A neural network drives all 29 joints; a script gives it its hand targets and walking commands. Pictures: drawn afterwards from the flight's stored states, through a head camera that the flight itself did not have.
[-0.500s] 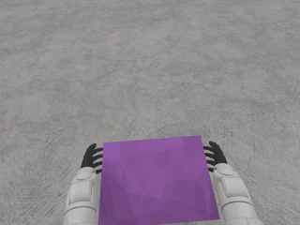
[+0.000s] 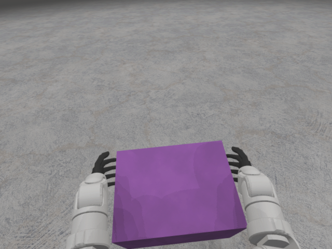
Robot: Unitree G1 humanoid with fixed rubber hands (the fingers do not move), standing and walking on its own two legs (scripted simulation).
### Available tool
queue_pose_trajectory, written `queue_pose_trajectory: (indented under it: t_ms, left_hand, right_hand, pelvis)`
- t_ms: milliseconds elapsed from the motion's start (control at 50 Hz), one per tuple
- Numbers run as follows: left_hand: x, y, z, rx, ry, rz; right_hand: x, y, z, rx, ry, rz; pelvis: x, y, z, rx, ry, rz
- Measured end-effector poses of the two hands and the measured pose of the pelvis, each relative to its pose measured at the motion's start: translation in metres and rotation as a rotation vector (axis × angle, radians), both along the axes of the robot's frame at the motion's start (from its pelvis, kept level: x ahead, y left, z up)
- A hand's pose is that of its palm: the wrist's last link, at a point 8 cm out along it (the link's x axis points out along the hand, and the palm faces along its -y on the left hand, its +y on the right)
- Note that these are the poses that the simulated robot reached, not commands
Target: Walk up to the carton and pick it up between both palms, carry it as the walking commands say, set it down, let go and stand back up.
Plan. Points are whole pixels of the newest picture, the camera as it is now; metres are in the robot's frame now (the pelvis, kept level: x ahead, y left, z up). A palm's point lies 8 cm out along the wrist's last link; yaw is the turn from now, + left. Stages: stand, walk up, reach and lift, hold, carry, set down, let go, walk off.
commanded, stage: reach and lift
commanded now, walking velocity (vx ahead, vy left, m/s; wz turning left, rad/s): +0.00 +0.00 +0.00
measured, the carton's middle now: (174, 195) +0.29 +0.03 -0.04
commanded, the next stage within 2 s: hold in 1.16 s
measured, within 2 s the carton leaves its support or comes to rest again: neither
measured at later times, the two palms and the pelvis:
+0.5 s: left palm (109, 174) +0.29 +0.20 +0.05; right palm (255, 180) +0.29 -0.18 +0.04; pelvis +0.01 +0.01 +0.00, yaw +0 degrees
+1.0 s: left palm (108, 174) +0.29 +0.20 +0.05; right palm (254, 183) +0.28 -0.17 +0.04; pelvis +0.01 +0.01 +0.00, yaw +0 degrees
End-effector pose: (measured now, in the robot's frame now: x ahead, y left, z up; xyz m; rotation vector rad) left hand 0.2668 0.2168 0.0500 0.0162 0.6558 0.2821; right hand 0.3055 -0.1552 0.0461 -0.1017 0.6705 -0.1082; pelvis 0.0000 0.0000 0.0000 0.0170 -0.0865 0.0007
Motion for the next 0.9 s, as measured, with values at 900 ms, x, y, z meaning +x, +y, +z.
queue_pose_trajectory:
  t_ms: [900]
  left_hand:
    - [0.022, -0.019, -0.001, 0.018, -0.003, -0.072]
  right_hand:
    - [-0.022, -0.018, -0.010, 0.016, 0.014, -0.123]
  pelvis:
    - [0.015, 0.014, 0.004, -0.007, 0.013, 0.002]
